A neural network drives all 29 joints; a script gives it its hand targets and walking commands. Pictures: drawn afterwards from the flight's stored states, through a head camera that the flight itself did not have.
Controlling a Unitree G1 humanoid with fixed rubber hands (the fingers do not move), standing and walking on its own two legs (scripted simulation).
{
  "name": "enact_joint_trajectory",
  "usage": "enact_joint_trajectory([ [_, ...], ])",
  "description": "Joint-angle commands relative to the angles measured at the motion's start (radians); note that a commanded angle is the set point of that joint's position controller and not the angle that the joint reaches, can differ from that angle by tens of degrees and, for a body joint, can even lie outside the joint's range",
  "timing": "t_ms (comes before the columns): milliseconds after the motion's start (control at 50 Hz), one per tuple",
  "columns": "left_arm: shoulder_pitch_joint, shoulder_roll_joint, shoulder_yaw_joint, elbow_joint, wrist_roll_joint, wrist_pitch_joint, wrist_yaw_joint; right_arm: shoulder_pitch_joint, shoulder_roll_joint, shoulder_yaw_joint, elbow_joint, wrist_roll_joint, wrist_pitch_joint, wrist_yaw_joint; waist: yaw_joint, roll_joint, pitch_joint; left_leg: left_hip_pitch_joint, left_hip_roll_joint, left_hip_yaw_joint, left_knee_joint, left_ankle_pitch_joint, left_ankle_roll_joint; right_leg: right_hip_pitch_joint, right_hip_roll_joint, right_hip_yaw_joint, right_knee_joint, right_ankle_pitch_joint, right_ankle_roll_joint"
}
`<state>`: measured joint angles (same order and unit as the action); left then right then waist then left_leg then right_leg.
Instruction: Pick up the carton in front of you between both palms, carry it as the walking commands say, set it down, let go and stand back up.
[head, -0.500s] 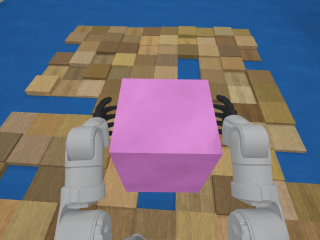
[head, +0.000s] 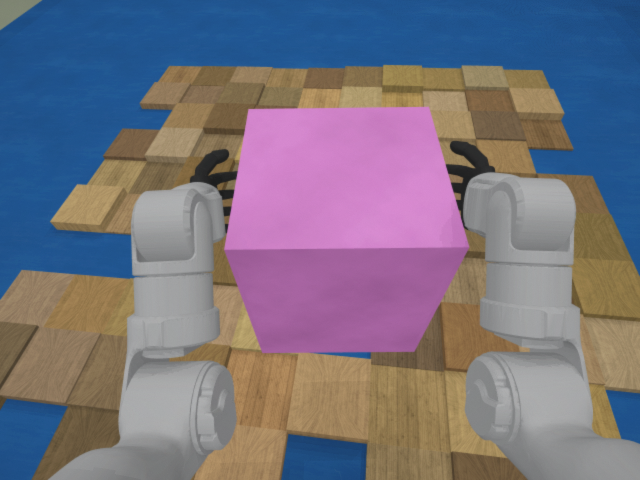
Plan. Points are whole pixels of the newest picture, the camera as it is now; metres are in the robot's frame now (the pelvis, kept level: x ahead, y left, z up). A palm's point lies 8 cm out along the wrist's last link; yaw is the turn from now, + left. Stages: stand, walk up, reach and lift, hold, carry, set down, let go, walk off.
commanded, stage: carry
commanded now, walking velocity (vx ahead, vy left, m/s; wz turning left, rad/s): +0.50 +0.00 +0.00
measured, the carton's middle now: (338, 240) +0.38 +0.01 +0.09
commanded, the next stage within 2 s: none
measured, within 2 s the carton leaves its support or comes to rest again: neither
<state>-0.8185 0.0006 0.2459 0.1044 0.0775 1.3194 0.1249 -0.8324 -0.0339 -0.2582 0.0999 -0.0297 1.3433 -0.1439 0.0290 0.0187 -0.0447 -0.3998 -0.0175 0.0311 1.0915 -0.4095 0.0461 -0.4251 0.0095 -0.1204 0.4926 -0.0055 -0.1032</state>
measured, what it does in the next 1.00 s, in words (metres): walks ahead: left foot, then right foot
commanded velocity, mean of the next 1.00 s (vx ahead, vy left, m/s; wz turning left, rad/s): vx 0.50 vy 0.00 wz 0.00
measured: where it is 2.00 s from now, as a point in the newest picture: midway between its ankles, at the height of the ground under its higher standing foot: (322, 218)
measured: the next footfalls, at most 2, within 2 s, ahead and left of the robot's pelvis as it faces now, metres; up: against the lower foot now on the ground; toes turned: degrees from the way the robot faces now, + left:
left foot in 0.32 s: +0.45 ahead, +0.11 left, +0.02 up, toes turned +5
right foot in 0.76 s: +0.60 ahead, -0.09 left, +0.00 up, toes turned -2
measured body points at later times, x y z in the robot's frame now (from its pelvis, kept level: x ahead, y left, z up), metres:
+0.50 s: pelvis +0.32 +0.04 -0.01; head +0.40 +0.04 +0.44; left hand +0.71 +0.17 +0.06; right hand +0.69 -0.13 +0.06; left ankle +0.41 +0.10 -0.72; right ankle +0.26 -0.09 -0.65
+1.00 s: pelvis +0.60 -0.01 +0.01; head +0.62 -0.02 +0.46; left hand +0.97 +0.16 +0.17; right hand +1.00 -0.14 +0.17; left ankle +0.57 +0.11 -0.66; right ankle +0.58 -0.09 -0.73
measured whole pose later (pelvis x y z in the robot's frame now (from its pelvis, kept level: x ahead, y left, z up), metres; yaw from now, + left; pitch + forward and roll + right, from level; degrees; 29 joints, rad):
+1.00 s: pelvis +0.60 -0.01 +0.01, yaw +1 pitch +5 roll +1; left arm -0.76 0.00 0.23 0.06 0.06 1.31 0.14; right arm -0.83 -0.04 -0.24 0.13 -0.02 1.32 -0.14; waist 0.05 0.01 -0.08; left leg -0.58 0.00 0.04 1.07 -0.37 0.02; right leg -0.31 0.01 -0.09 0.50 0.05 -0.16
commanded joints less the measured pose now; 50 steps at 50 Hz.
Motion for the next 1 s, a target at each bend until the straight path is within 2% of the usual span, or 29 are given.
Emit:
enact_joint_trajectory([
  [0, -0.751, -1.070, -0.571, -0.124, -0.474, 0.001, -0.237, -0.672, 1.098, 0.571, -0.043, 0.366, -0.013, 0.215, 0.039, -0.108, -0.448, -0.336, 0.042, -0.050, -0.040, 0.052, -0.002, 0.621, -0.287, 0.395, -0.140, 0.174, -0.082],
  [40, -0.727, -1.111, -0.578, -0.102, -0.477, -0.012, -0.251, -0.607, 1.126, 0.565, 0.000, 0.331, -0.025, 0.210, 0.035, -0.143, -0.432, -0.312, 0.029, -0.015, -0.150, 0.083, -0.025, 0.583, -0.267, 0.332, -0.168, 0.199, -0.082],
  [120, -0.675, -1.168, -0.612, -0.051, -0.484, -0.064, -0.280, -0.540, 1.163, 0.581, 0.042, 0.291, -0.075, 0.216, 0.077, -0.173, -0.415, -0.451, 0.038, 0.018, -0.178, 0.251, -0.024, 0.657, -0.234, 0.267, -0.131, 0.301, -0.097],
  [180, -0.667, -1.192, -0.656, -0.058, -0.501, -0.108, -0.286, -0.506, 1.163, 0.596, 0.042, 0.276, -0.109, 0.224, 0.088, -0.123, -0.338, -0.517, 0.062, 0.024, -0.293, 0.359, -0.013, 0.681, -0.212, 0.247, -0.107, 0.271, -0.089],
  [220, -0.674, -1.196, -0.689, -0.083, -0.520, -0.132, -0.286, -0.476, 1.140, 0.597, 0.038, 0.266, -0.127, 0.228, 0.080, -0.088, -0.279, -0.379, 0.035, 0.070, -0.471, 0.474, -0.006, 0.560, -0.168, 0.196, -0.114, 0.252, -0.063],
  [260, -0.676, -1.193, -0.713, -0.100, -0.527, -0.151, -0.281, -0.461, 1.121, 0.607, 0.019, 0.268, -0.143, 0.232, 0.043, -0.109, -0.256, -0.051, -0.008, 0.125, -0.596, 0.553, 0.025, 0.344, -0.170, 0.149, -0.167, 0.243, -0.027],
  [280, -0.667, -1.188, -0.720, -0.097, -0.527, -0.155, -0.279, -0.442, 1.111, 0.615, 0.024, 0.272, -0.148, 0.232, -0.016, -0.132, -0.329, 0.160, -0.037, 0.154, -0.554, 0.512, 0.048, 0.282, -0.147, 0.083, -0.028, 0.379, 0.005],
  [300, -0.636, -1.183, -0.721, -0.082, -0.522, -0.157, -0.277, -0.416, 1.096, 0.611, 0.034, 0.269, -0.156, 0.235, -0.081, -0.085, -0.404, 0.350, -0.024, 0.139, -0.557, 0.555, 0.073, 0.220, -0.091, 0.011, 0.174, 0.388, 0.042],
  [320, -0.615, -1.181, -0.719, -0.072, -0.517, -0.155, -0.276, -0.383, 1.060, 0.592, 0.043, 0.258, -0.164, 0.237, -0.107, 0.140, -0.537, 0.620, 0.260, -0.216, -0.515, 0.788, 0.166, 0.003, -0.004, 0.013, 0.532, -0.084, 0.089],
  [340, -0.572, -1.179, -0.701, -0.036, -0.509, -0.150, -0.273, -0.341, 1.051, 0.583, 0.072, 0.257, -0.170, 0.236, -0.128, 0.291, -0.664, 0.828, 0.407, -0.551, -0.585, 0.694, 0.318, -0.245, 0.108, 0.106, 0.854, -0.548, 0.099],
  [360, -0.552, -1.171, -0.692, -0.045, -0.499, -0.154, -0.269, -0.325, 1.085, 0.605, 0.053, 0.279, -0.177, 0.240, -0.118, 0.212, -0.687, 0.790, 0.373, -0.551, -0.594, 0.484, 0.315, -0.312, 0.036, 0.201, 0.929, -0.507, 0.065],
  [400, -0.594, -1.184, -0.695, -0.120, -0.488, -0.162, -0.253, -0.473, 1.160, 0.675, -0.102, 0.354, -0.195, 0.246, -0.107, 0.083, -0.580, 0.639, 0.328, -0.453, -0.614, 0.523, 0.244, -0.346, -0.025, 0.200, 0.849, -0.416, 0.055],
  [420, -0.592, -1.180, -0.695, -0.152, -0.475, -0.164, -0.239, -0.530, 1.196, 0.716, -0.166, 0.393, -0.199, 0.247, -0.092, 0.053, -0.559, 0.552, 0.311, -0.402, -0.640, 0.487, 0.225, -0.304, -0.051, 0.204, 0.769, -0.377, 0.060],
  [480, -0.502, -1.133, -0.693, -0.201, -0.418, -0.173, -0.205, -0.557, 1.214, 0.780, -0.258, 0.458, -0.204, 0.252, -0.080, 0.062, -0.548, 0.480, 0.285, -0.336, -0.671, 0.403, 0.214, -0.263, -0.070, 0.182, 0.623, -0.391, 0.078],
  [520, -0.428, -1.093, -0.696, -0.207, -0.374, -0.178, -0.192, -0.519, 1.199, 0.808, -0.268, 0.471, -0.203, 0.261, -0.087, 0.061, -0.536, 0.472, 0.276, -0.269, -0.671, 0.488, 0.230, -0.261, -0.055, 0.137, 0.485, -0.428, 0.093],
  [600, -0.391, -1.023, -0.710, -0.233, -0.333, -0.185, -0.189, -0.486, 1.151, 0.837, -0.264, 0.472, -0.204, 0.276, -0.101, 0.089, -0.507, 0.434, 0.244, -0.153, -0.654, 0.623, 0.192, -0.157, -0.040, 0.090, 0.272, -0.165, 0.098],
  [640, -0.390, -0.991, -0.713, -0.227, -0.333, -0.176, -0.195, -0.465, 1.118, 0.831, -0.233, 0.464, -0.198, 0.278, -0.106, 0.087, -0.472, 0.414, 0.216, -0.101, -0.637, 0.606, 0.167, -0.100, -0.017, 0.058, 0.151, -0.099, 0.097],
  [660, -0.397, -0.976, -0.714, -0.222, -0.333, -0.169, -0.199, -0.458, 1.102, 0.827, -0.217, 0.457, -0.195, 0.277, -0.117, 0.093, -0.459, 0.447, 0.220, -0.114, -0.596, 0.569, 0.161, -0.118, -0.037, 0.094, 0.107, -0.015, 0.089],
  [700, -0.431, -0.935, -0.710, -0.218, -0.348, -0.149, -0.208, -0.469, 1.061, 0.811, -0.196, 0.446, -0.182, 0.272, -0.124, 0.092, -0.419, 0.459, 0.222, -0.116, -0.553, 0.513, 0.152, -0.114, -0.029, 0.086, 0.010, 0.021, 0.077],
  [740, -0.459, -0.898, -0.684, -0.188, -0.359, -0.118, -0.214, -0.491, 1.024, 0.783, -0.162, 0.441, -0.158, 0.262, -0.094, 0.059, -0.394, 0.367, 0.195, -0.068, -0.451, 0.460, 0.110, 0.055, -0.013, 0.033, -0.126, 0.064, 0.055],
  [760, -0.489, -0.872, -0.668, -0.148, -0.353, -0.109, -0.214, -0.503, 1.034, 0.767, -0.151, 0.441, -0.141, 0.259, -0.136, -0.043, -0.378, 0.313, 0.121, -0.033, -0.455, 0.479, 0.079, 0.129, 0.040, -0.021, -0.118, 0.107, 0.045],
  [780, -0.497, -0.891, -0.658, -0.121, -0.357, -0.103, -0.213, -0.565, 1.020, 0.758, -0.168, 0.453, -0.125, 0.259, -0.101, -0.073, -0.380, 0.251, 0.089, 0.027, -0.390, 0.493, 0.037, 0.227, 0.028, 0.001, -0.125, 0.088, 0.022],
  [800, -0.474, -0.874, -0.628, -0.101, -0.351, -0.096, -0.209, -0.617, 1.018, 0.748, -0.164, 0.476, -0.108, 0.261, -0.019, -0.147, -0.458, 0.031, 0.050, 0.064, -0.222, 0.409, -0.023, 0.494, -0.101, 0.210, -0.061, 0.150, -0.046],
  [820, -0.479, -0.862, -0.607, -0.097, -0.350, -0.084, -0.205, -0.651, 1.024, 0.736, -0.147, 0.486, -0.097, 0.261, 0.053, -0.214, -0.478, -0.181, -0.012, 0.081, -0.038, 0.158, -0.057, 0.655, -0.244, 0.398, -0.051, 0.358, -0.108],
  [840, -0.509, -0.862, -0.597, -0.099, -0.362, -0.071, -0.201, -0.653, 1.035, 0.718, -0.117, 0.483, -0.089, 0.260, 0.063, -0.233, -0.461, -0.335, -0.040, 0.038, 0.056, -0.111, -0.042, 0.716, -0.302, 0.505, -0.052, 0.473, -0.138],
  [860, -0.560, -0.880, -0.602, -0.125, -0.387, -0.060, -0.200, -0.641, 1.043, 0.692, -0.087, 0.472, -0.081, 0.256, 0.062, -0.145, -0.437, -0.407, -0.006, 0.005, 0.080, -0.122, -0.022, 0.722, -0.312, 0.502, -0.046, 0.458, -0.136],
  [880, -0.619, -0.906, -0.614, -0.154, -0.418, -0.050, -0.202, -0.625, 1.047, 0.663, -0.070, 0.460, -0.072, 0.249, 0.053, -0.106, -0.424, -0.434, 0.014, -0.013, 0.069, -0.097, -0.012, 0.702, -0.309, 0.484, -0.052, 0.453, -0.124],
  [920, -0.700, -0.958, -0.615, -0.178, -0.465, -0.034, -0.211, -0.619, 1.050, 0.613, -0.041, 0.422, -0.051, 0.229, 0.045, -0.122, -0.401, -0.406, 0.042, -0.024, -0.002, 0.000, -0.016, 0.629, -0.270, 0.411, -0.085, 0.402, -0.087],
  [980, -0.739, -1.011, -0.603, -0.156, -0.505, -0.017, -0.234, -0.609, 1.045, 0.562, -0.012, 0.357, -0.032, 0.200, 0.058, -0.182, -0.398, -0.471, 0.036, -0.009, -0.022, 0.128, -0.022, 0.647, -0.230, 0.347, -0.091, 0.377, -0.088],
])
